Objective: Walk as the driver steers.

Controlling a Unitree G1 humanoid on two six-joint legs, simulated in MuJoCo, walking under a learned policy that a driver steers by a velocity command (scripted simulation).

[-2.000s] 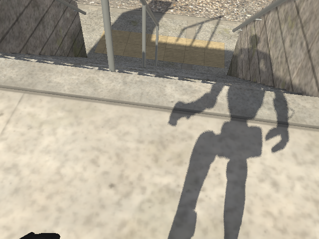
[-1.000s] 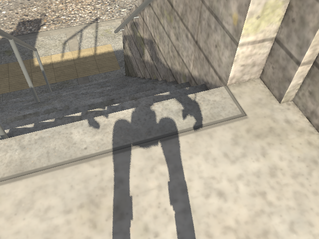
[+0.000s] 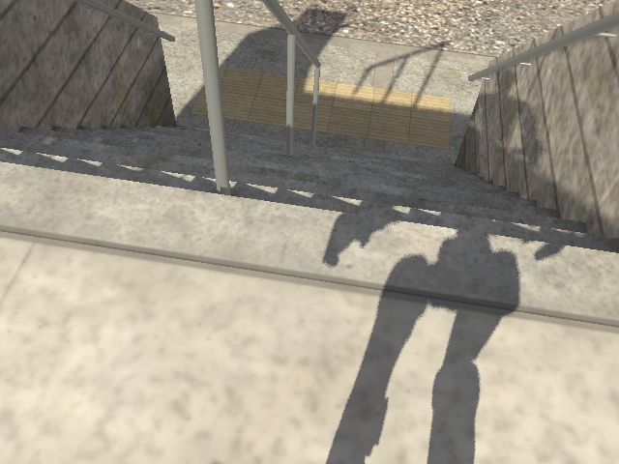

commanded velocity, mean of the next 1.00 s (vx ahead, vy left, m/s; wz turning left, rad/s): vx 0.02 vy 0.00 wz -0.34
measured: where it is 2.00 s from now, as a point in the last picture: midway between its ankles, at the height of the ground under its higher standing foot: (397, 443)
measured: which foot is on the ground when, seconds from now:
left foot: down 0.00-0.76, up 0.78-1.00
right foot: up 0.00-0.08, down 0.10-0.46, up 0.48-0.74, down 0.76-1.00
